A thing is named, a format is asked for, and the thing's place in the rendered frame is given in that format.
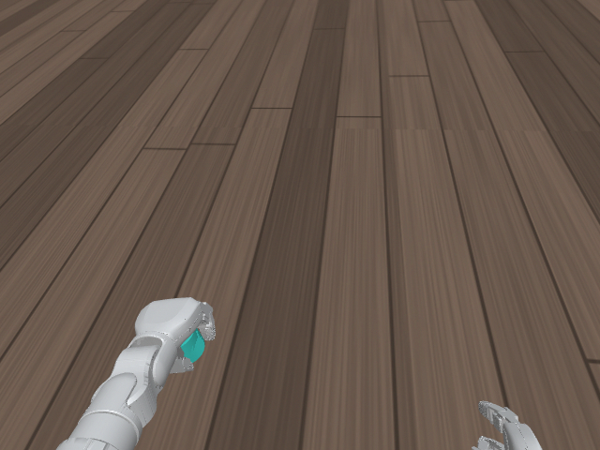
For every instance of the left robot arm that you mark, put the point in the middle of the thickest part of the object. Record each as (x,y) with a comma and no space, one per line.
(127,401)

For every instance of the left robot hand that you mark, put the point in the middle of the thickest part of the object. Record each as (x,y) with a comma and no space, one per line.
(177,318)

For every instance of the right robot hand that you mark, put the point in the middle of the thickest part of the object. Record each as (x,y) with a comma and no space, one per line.
(516,436)

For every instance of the tin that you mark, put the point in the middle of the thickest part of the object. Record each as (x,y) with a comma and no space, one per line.
(193,347)

